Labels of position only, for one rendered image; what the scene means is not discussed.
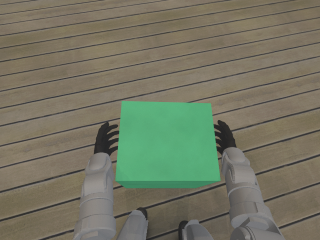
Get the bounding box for robot right upper arm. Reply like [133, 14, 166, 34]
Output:
[230, 225, 285, 240]

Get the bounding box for right robot forearm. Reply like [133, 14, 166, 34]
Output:
[221, 147, 285, 239]

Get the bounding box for robot right foot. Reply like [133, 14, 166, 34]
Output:
[178, 220, 188, 240]

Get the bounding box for robot left hand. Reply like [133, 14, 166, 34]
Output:
[94, 122, 120, 156]

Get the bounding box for carton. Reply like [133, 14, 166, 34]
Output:
[115, 101, 221, 189]

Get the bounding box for left robot forearm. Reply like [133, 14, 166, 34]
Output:
[72, 152, 116, 240]

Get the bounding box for robot right hand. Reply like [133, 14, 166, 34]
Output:
[213, 120, 237, 155]

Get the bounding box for robot left shin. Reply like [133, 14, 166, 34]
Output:
[127, 210, 145, 218]

